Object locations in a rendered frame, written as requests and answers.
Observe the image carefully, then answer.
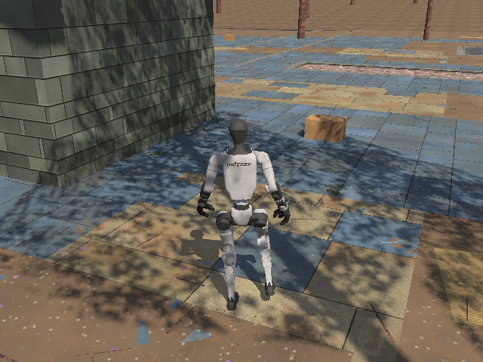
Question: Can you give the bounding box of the robot left upper arm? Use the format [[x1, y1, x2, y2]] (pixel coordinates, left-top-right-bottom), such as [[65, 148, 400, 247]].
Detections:
[[203, 152, 224, 193]]

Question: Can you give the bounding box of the robot right upper arm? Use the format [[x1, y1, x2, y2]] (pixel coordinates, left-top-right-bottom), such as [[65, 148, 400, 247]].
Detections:
[[255, 151, 278, 193]]

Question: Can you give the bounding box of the robot right thigh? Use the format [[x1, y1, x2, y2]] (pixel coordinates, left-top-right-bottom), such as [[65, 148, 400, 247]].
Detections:
[[252, 209, 269, 249]]

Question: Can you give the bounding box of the robot left hand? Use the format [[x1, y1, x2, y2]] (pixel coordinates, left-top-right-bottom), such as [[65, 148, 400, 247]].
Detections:
[[197, 204, 214, 217]]

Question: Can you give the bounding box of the left robot forearm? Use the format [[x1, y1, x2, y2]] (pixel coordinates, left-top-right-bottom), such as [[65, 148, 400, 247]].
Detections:
[[198, 181, 211, 207]]

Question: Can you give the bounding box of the left robot foot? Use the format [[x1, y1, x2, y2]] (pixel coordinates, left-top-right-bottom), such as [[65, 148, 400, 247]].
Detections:
[[227, 291, 239, 311]]

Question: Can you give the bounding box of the robot right hand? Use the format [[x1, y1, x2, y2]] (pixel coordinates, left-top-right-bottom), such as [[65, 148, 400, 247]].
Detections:
[[273, 208, 291, 225]]

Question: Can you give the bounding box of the right robot forearm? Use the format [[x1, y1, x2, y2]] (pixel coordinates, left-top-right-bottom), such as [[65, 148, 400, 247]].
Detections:
[[271, 181, 288, 211]]

